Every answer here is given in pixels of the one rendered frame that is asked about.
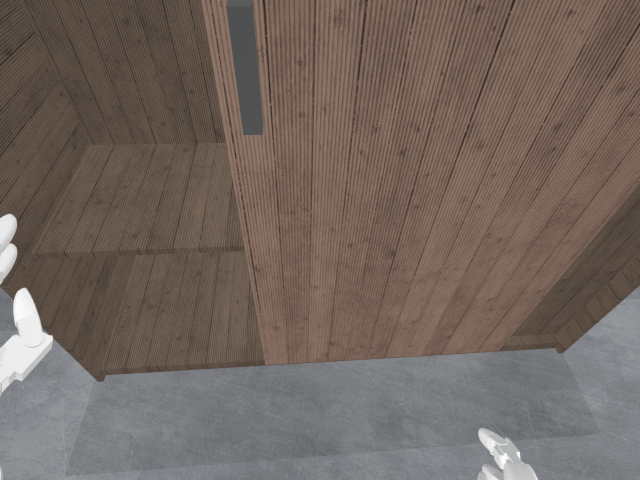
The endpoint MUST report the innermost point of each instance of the robot right hand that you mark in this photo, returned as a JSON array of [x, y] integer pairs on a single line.
[[507, 456]]

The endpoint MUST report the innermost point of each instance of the handle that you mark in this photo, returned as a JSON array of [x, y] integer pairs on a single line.
[[243, 42]]

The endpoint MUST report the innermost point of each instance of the robot left hand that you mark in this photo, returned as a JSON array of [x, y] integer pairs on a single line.
[[20, 354]]

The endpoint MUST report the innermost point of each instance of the wardrobe door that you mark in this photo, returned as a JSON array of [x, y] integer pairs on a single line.
[[428, 169], [609, 252]]

